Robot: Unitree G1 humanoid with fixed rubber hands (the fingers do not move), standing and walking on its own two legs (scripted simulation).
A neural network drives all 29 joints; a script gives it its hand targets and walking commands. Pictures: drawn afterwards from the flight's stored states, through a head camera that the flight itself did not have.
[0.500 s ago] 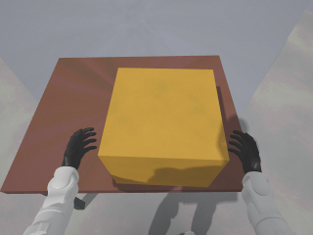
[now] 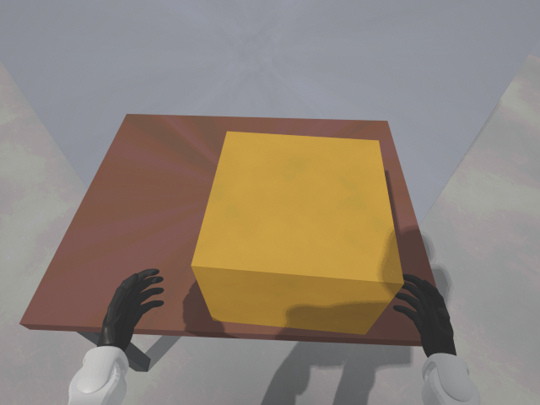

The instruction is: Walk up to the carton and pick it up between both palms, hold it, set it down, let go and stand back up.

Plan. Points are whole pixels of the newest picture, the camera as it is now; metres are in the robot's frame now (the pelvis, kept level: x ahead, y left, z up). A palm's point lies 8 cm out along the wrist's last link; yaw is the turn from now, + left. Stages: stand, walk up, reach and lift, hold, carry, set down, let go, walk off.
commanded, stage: set down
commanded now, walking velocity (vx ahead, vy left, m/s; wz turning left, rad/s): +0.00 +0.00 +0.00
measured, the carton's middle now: (294, 231) +0.44 -0.04 -0.06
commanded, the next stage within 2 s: let go in 1.96 s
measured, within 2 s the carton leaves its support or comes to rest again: neither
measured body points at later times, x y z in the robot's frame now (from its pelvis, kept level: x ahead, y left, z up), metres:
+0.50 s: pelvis +0.01 +0.01 +0.00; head +0.02 +0.00 +0.45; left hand +0.22 +0.22 -0.04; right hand +0.20 -0.23 -0.05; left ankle +0.02 +0.11 -0.72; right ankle +0.03 -0.13 -0.72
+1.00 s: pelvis +0.02 +0.00 +0.01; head +0.01 +0.00 +0.46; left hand +0.21 +0.22 -0.05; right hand +0.19 -0.23 -0.06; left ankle +0.02 +0.11 -0.72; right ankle +0.03 -0.13 -0.72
